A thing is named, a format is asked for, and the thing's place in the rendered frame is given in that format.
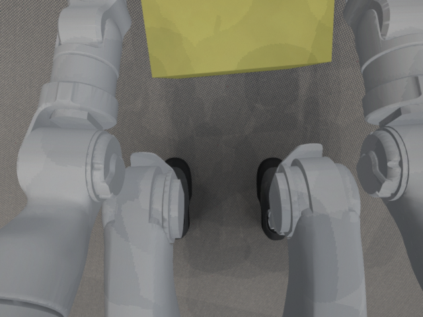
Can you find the left robot shin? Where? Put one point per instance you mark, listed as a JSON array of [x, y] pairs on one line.
[[136, 159]]

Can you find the robot right forearm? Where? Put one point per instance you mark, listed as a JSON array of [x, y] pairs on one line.
[[389, 41]]

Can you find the robot right foot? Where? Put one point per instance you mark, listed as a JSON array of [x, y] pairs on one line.
[[265, 174]]

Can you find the robot left forearm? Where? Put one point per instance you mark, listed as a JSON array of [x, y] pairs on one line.
[[86, 65]]

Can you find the carton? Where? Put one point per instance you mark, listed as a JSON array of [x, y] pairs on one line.
[[198, 38]]

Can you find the robot right upper arm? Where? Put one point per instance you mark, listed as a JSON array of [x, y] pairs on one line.
[[391, 167]]

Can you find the robot left upper arm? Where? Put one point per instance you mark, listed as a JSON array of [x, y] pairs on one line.
[[66, 174]]

